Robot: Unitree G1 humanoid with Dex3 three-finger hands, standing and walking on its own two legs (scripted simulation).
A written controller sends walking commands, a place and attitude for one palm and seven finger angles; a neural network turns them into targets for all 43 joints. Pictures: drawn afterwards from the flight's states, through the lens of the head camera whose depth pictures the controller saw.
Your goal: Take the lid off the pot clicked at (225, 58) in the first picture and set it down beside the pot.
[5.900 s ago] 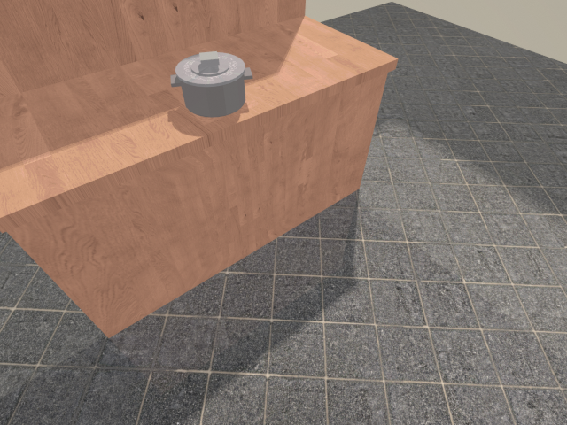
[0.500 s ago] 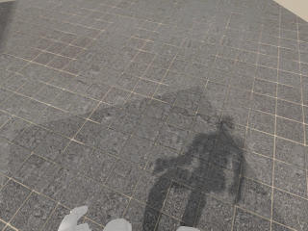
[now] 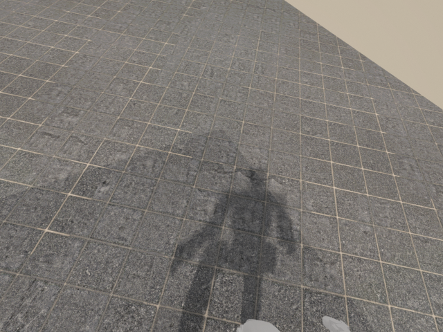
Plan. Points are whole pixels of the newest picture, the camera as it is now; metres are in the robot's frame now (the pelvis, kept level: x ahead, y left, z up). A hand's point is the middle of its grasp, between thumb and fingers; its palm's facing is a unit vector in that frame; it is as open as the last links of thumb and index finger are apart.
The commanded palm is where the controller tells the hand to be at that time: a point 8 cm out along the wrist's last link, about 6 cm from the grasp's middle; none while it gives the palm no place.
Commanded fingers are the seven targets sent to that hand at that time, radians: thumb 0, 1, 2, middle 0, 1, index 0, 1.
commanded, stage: turn to face it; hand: left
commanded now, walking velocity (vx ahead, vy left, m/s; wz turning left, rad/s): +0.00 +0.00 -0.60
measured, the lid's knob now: out of the picture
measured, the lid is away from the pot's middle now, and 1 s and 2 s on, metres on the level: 0.00 0.00 0.00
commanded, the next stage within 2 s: none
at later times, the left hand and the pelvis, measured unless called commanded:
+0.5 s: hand (172, 319) +0.16 +0.10 -0.15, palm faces -0.30 -0.91 -0.30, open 7.4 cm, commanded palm none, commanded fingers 0.00 0.90 0.90 -0.20 -0.30 -0.20 -0.30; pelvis -0.01 -0.06 +0.00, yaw -19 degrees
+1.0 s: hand (159, 311) +0.18 +0.13 -0.18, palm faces -0.51 -0.83 -0.21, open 7.4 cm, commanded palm none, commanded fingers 0.00 0.90 0.90 -0.20 -0.30 -0.20 -0.30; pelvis +0.01 -0.02 +0.00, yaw -37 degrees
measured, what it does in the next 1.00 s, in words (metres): steps on the spot, turning right: right foot, then left foot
